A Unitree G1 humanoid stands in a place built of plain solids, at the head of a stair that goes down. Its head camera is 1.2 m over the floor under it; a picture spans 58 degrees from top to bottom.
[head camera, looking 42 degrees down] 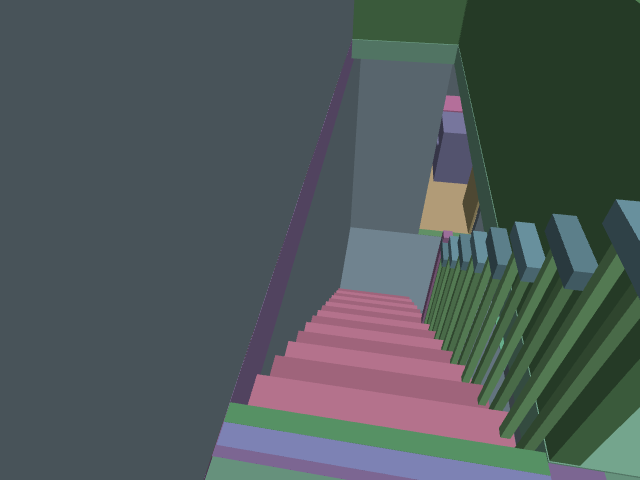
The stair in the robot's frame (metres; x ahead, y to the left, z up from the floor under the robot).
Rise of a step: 0.20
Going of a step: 0.22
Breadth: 0.88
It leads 9 degrees to the right of straight ahead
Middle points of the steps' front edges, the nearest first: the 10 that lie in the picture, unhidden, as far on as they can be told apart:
0.55 -0.17 0.00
0.77 -0.21 -0.20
0.98 -0.24 -0.41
1.19 -0.28 -0.61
1.41 -0.31 -0.82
1.62 -0.35 -1.02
1.83 -0.38 -1.22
2.05 -0.42 -1.43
2.26 -0.45 -1.63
2.47 -0.49 -1.84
